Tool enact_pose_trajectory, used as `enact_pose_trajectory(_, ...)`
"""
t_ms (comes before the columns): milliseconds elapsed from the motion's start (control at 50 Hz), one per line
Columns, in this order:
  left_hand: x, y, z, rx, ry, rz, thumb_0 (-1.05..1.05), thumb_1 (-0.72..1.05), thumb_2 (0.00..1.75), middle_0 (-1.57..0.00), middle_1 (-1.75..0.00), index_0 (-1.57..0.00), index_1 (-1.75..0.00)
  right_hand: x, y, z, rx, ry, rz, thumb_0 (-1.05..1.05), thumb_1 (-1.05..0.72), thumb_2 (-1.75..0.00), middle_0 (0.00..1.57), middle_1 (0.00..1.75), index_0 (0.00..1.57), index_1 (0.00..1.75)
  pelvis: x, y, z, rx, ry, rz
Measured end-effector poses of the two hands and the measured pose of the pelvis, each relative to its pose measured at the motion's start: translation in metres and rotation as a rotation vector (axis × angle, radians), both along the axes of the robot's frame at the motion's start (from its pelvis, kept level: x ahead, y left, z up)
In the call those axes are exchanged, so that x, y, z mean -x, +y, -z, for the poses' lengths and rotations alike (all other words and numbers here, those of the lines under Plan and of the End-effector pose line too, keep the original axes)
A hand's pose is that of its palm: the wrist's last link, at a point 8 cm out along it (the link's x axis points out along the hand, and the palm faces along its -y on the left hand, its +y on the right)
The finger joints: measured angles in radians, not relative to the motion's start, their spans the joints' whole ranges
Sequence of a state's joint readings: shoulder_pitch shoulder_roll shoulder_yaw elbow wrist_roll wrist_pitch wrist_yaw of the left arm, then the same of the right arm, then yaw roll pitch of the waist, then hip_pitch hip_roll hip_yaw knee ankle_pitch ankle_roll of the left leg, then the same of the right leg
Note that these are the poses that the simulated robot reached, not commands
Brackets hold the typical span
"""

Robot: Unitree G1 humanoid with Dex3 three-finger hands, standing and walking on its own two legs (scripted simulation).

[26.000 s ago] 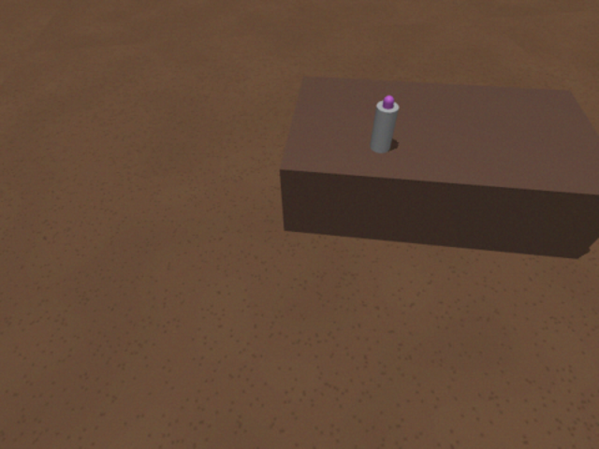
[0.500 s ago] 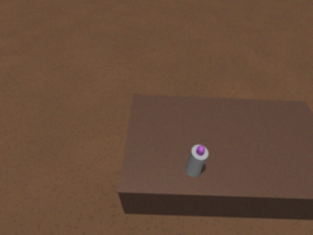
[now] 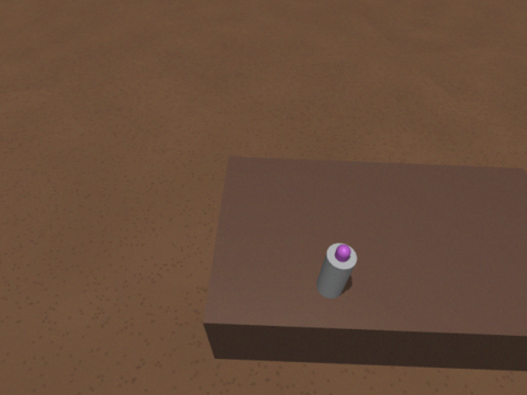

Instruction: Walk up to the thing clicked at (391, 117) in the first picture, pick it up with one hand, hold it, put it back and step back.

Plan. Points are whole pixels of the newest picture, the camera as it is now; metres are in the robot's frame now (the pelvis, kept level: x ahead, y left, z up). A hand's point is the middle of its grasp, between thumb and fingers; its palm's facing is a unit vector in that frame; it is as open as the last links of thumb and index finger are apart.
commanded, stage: stand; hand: right
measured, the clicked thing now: (336, 268) +0.48 -0.19 -0.31
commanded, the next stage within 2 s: step back in 1.92 s
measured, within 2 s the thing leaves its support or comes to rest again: neither
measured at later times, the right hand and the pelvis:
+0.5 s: hand out of the picture +0.07 -0.26 -0.16, palm faces -0.02 +0.93 -0.35, open 7.4 cm; pelvis +0.00 -0.01 +0.00, yaw +1 degrees
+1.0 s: hand out of the picture +0.08 -0.26 -0.15, palm faces -0.03 +0.93 -0.36, open 7.4 cm; pelvis +0.00 -0.01 +0.00, yaw +1 degrees
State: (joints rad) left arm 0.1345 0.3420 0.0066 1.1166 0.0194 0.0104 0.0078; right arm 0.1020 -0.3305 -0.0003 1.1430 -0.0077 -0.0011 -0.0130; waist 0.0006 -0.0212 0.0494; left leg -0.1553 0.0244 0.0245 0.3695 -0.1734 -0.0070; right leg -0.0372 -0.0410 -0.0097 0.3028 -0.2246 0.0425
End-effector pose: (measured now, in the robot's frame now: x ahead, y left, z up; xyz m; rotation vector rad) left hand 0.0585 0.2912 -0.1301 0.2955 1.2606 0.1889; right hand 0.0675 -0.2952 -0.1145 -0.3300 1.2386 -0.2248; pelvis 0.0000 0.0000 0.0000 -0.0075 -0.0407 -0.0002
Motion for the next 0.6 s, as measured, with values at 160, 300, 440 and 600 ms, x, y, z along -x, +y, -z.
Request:
enact_pose_trajectory(160,0.002,0.000,-0.001,-0.001,-0.008,-0.002,0.00,0.90,0.90,-0.20,-0.30,-0.20,-0.30,-0.002,-0.001,-0.001,-0.002,-0.012,-0.003,0.00,-0.89,-0.90,0.21,0.30,0.20,0.30,0.002,-0.001,0.000,-0.001,-0.004,-0.004)
enact_pose_trajectory(300,0.009,-0.001,-0.002,-0.002,0.008,-0.010,0.00,0.90,0.90,-0.20,-0.30,-0.20,-0.30,0.002,-0.004,0.001,-0.005,0.003,-0.001,0.00,-0.90,-0.90,0.21,0.30,0.20,0.30,0.002,-0.002,0.000,-0.003,-0.001,-0.007)
enact_pose_trajectory(440,0.013,-0.001,-0.003,-0.008,0.020,-0.016,0.00,0.90,0.90,-0.20,-0.30,-0.20,-0.30,0.005,-0.006,0.003,-0.009,0.017,-0.001,0.00,-0.91,-0.90,0.21,0.30,0.20,0.30,0.002,-0.004,0.000,-0.004,-0.001,-0.011)
enact_pose_trajectory(600,0.011,-0.004,-0.004,-0.010,0.012,-0.021,0.00,0.90,0.90,-0.20,-0.30,-0.20,-0.30,0.001,-0.007,0.004,-0.012,0.014,-0.009,0.00,-0.91,-0.90,0.21,0.30,0.20,0.30,0.000,-0.007,0.000,-0.002,-0.002,-0.014)
